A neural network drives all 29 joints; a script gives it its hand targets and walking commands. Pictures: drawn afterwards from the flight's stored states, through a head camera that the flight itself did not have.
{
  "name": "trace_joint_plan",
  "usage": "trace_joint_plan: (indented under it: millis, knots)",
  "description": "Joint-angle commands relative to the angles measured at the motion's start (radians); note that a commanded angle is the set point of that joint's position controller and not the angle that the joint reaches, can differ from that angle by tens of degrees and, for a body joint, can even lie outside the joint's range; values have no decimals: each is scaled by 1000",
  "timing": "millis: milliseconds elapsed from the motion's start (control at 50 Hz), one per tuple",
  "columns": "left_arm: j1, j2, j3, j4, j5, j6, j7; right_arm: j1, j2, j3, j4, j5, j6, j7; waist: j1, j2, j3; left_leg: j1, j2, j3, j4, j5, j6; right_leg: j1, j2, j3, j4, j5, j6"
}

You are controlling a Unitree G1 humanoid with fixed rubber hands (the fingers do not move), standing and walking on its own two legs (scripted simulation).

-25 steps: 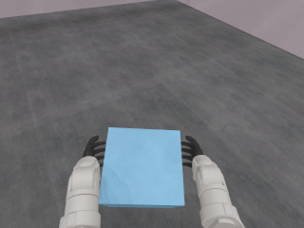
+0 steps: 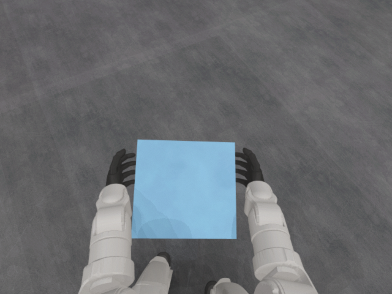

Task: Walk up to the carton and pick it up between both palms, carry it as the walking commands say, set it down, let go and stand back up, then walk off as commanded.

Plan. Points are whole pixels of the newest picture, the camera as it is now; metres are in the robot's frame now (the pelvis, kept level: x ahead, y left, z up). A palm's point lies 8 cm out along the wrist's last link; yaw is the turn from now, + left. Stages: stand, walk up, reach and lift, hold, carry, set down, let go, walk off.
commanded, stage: set down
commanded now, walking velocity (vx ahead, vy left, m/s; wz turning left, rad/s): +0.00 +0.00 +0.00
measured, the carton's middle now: (184, 188) +0.34 +0.06 -0.14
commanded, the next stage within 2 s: none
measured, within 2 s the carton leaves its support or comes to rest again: neither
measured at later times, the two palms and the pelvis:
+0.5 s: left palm (123, 188) +0.32 +0.21 -0.13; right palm (240, 181) +0.38 -0.08 -0.12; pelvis -0.03 +0.02 -0.07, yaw -1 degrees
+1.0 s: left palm (133, 189) +0.35 +0.21 -0.22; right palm (234, 184) +0.40 -0.08 -0.22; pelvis -0.04 +0.00 -0.14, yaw -2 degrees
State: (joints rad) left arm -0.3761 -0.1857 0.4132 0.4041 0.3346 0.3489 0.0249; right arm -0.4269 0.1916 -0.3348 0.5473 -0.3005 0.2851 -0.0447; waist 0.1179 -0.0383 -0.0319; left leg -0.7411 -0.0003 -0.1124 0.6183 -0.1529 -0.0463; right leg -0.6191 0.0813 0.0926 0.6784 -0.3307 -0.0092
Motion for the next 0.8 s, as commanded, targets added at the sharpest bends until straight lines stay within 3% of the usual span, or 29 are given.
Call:
trace_joint_plan:
  millis: [0,140,300,420,580,780]
  knots:
    - [-434,-837,-564,56,-155,-61,-249,-466,854,545,46,137,-73,254,22,1,-621,449,-112,84,114,384,30,-71,56,-4,-52,321,2]
    - [-515,-857,-608,51,-170,-90,-244,-532,851,542,90,140,-100,264,10,14,-746,355,-106,90,209,316,22,-254,70,-22,56,226,-1]
    - [-624,-877,-574,80,-162,-56,-231,-646,847,451,170,128,-70,306,-2,25,-771,267,-101,70,265,80,10,-477,80,-52,162,6,-19]
    - [-688,-886,-550,103,-160,-36,-223,-708,841,393,213,124,-53,331,-11,46,-796,213,-101,56,313,-38,3,-607,85,-63,242,-71,-26]
    - [-745,-865,-552,120,-182,-48,-213,-757,835,404,219,148,-56,321,-5,44,-888,111,-111,77,419,10,3,-692,100,-72,346,-52,-13]
    - [-781,-803,-550,146,-207,-86,-207,-790,831,472,211,189,-82,258,17,4,-1017,-58,-125,129,562,156,2,-727,112,-77,455,35,18]
